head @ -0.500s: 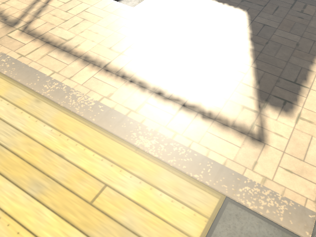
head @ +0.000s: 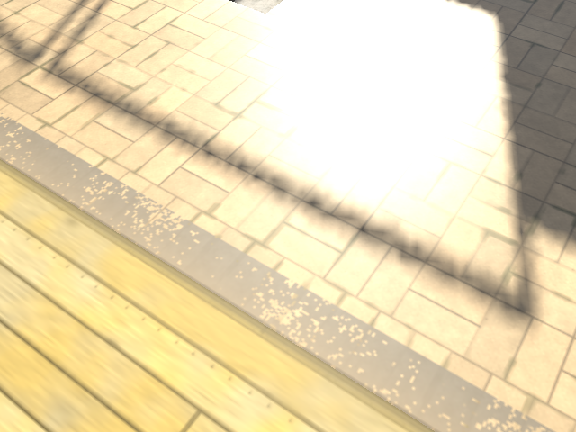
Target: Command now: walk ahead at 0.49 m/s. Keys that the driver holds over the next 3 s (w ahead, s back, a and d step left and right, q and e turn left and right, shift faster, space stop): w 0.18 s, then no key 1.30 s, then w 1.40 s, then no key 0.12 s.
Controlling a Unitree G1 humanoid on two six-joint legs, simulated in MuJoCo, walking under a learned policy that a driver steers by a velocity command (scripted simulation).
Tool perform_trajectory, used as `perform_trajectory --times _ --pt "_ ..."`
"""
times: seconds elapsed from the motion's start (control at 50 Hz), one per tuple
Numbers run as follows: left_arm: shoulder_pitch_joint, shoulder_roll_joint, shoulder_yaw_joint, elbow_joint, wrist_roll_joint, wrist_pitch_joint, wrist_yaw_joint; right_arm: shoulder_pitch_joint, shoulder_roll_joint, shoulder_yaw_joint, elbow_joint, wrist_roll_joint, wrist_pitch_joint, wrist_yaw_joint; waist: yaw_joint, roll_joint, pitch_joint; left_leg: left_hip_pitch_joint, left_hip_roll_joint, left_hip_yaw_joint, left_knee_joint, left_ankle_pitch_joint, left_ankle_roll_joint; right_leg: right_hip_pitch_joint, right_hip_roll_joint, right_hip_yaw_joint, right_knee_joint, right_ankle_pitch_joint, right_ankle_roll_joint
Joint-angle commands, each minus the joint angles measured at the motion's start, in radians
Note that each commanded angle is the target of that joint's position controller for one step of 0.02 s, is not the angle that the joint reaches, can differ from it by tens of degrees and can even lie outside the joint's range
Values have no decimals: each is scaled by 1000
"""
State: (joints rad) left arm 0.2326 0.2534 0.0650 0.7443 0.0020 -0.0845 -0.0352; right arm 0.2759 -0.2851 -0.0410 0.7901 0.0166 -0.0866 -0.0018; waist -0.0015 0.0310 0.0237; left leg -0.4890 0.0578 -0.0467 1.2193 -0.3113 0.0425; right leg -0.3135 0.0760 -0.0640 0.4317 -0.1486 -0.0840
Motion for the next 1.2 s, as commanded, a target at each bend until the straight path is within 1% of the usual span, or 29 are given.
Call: perform_trajectory --times 0.02,0.08,0.14,0.18,0.24,0.28,0.32,0.34,0.36,0.38,0.4,0.42,0.44,0.46,0.48,0.52,0.56,0.62,0.66,0.68,0.7,0.72,0.74,0.76,0.78,0.82,0.86,0.98,1.2 --pt "-34 84 16 -49 1 -35 -4 55 -58 -18 -55 -6 7 -6 -43 -78 -56 -147 97 -45 -25 76 -21 84 -283 335 -285 1 -183" --pt "15 124 25 -15 0 -35 10 -56 -50 -13 -94 -19 14 -13 -23 -65 0 -234 111 -31 -157 208 -54 55 -270 260 -315 71 -185" --pt "66 135 23 4 -9 -24 22 -160 -35 -6 -115 -20 3 -6 17 -64 6 -221 91 -2 -368 375 -59 83 -234 180 -304 142 -147" --pt "113 151 24 20 -16 -17 25 -239 -20 0 -134 -14 -3 4 51 -61 14 -187 64 26 -488 435 -57 113 -232 154 -298 146 -129" --pt "160 158 21 48 -17 6 31 -317 -14 3 -160 -15 -13 23 83 -72 26 -149 17 50 -620 431 -48 194 -241 133 -210 297 -109" --pt "169 165 22 59 -15 24 37 -319 -29 -4 -172 -15 -19 38 73 -106 -7 -117 -9 44 -676 375 -23 269 -265 152 -126 386 -88" --pt "120 182 27 51 -19 34 45 -224 -67 -20 -146 -26 -23 42 11 -128 -70 11 -43 53 -751 356 13 310 -258 159 -11 495 -50" --pt "110 170 23 46 -17 36 49 -119 -99 -34 -110 -38 -27 37 -35 -115 -130 163 -56 69 -800 458 38 296 -210 135 110 550 -20" --pt "119 124 6 24 4 31 52 -1 -168 -49 -90 -55 -30 29 -68 -38 -262 430 76 -37 -713 872 90 164 -150 94 320 351 27" --pt "300 17 -29 42 17 21 42 35 -201 -48 -88 -67 -18 23 -17 206 -419 828 361 -347 -650 1175 287 -196 -24 76 695 -367 108" --pt "331 84 -18 82 -6 20 37 93 -131 -39 -75 -36 -1 27 -64 196 -550 855 378 -477 -706 1001 331 -248 -22 210 825 -555 121" --pt "237 153 4 64 -31 29 38 34 -113 -33 -83 -27 12 27 -70 119 -435 743 324 -392 -756 824 285 -302 -65 205 871 -505 127" --pt "139 142 3 37 -31 43 48 -54 -82 -22 -90 -27 20 21 -47 55 -315 602 270 -314 -796 686 241 -322 -106 164 829 -433 134" --pt "90 132 4 26 -17 60 58 -121 -51 -9 -92 -31 24 17 -21 31 -226 447 242 -261 -841 603 225 -293 -137 156 766 -379 141" --pt "89 121 7 22 -8 79 65 -165 -42 -6 -90 -39 26 15 14 59 -183 312 210 -217 -885 533 204 -207 -163 153 690 -335 142" --pt "136 73 -1 43 -4 100 77 -212 -43 -9 -80 -53 28 15 52 103 -154 156 153 -122 -929 496 187 -62 -146 111 543 -307 146" --pt "131 51 -9 53 4 104 85 -212 -49 -13 -63 -52 27 10 47 105 -170 138 142 -88 -934 467 192 5 -141 101 413 -267 142" --pt "97 72 -4 62 3 112 84 -204 -62 -16 -39 -40 40 3 32 96 -169 115 147 -107 -963 151 180 79 -137 92 278 -135 126" --pt "82 67 -3 67 13 114 81 -216 -52 -11 -26 -31 52 0 44 86 -119 50 119 -104 -970 -106 135 150 -119 66 159 -58 100" --pt "71 69 -2 66 24 114 80 -198 -32 -3 -12 -30 54 0 44 74 -89 27 98 -102 -969 -204 96 171 -122 70 109 -56 83" --pt "62 85 -2 56 32 111 82 -172 -15 3 5 -32 55 0 38 45 -58 11 73 -95 -949 -262 50 175 -164 120 48 -45 59" --pt "37 147 11 50 23 110 87 -137 -25 -3 10 -34 55 0 -7 -41 -18 26 14 -45 -912 -237 11 105 -198 154 18 -140 33" --pt "23 145 16 66 13 105 84 -135 -38 -9 16 -33 58 -5 -17 -123 4 116 -30 19 -863 -144 -12 -23 -180 157 -17 -311 24" --pt "2 100 5 66 14 94 82 -147 -40 -10 20 -36 60 -11 -16 -144 11 189 -34 30 -817 -69 -17 -83 -173 159 -54 -350 37" --pt "-17 77 -2 71 18 85 80 -143 -27 -9 26 -35 63 -15 -27 -164 7 232 -34 37 -794 -15 -12 -106 -173 158 -67 -332 55" --pt "-23 63 -5 78 13 68 78 -126 -26 -11 46 -39 69 -18 -27 -140 1 246 -30 36 -783 37 1 -83 -163 145 -50 -254 75" --pt "4 76 -2 96 6 61 79 -130 -16 -10 60 -36 67 -15 -16 -96 -16 241 -26 33 -782 79 11 -30 -155 134 -16 -165 78" --pt "30 75 -2 134 1 63 82 -136 -17 -12 106 -25 66 -12 0 -42 -58 274 -22 38 -755 246 10 51 -141 114 31 14 72" --pt "27 57 -5 205 0 78 86 -141 -27 -14 180 -19 83 -27 -1 -30 -37 305 -16 36 -754 293 11 79 -120 88 20 51 77"
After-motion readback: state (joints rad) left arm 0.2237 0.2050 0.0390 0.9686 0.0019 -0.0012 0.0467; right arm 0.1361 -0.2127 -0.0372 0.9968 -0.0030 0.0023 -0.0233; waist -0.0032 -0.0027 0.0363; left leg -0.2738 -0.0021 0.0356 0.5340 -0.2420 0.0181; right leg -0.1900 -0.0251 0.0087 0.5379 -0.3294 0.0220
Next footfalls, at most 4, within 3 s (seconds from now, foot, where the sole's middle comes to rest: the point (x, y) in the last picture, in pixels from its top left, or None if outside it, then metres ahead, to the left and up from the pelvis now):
0.34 left None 0.38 0.15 -0.77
0.70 right None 0.33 -0.09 -0.77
2.12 left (235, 342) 0.70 0.17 -0.77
2.68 right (326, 238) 1.02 -0.07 -0.77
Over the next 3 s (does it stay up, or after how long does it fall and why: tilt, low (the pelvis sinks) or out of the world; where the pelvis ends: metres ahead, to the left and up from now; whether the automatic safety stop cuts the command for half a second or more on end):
stays up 1.01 0.02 0.01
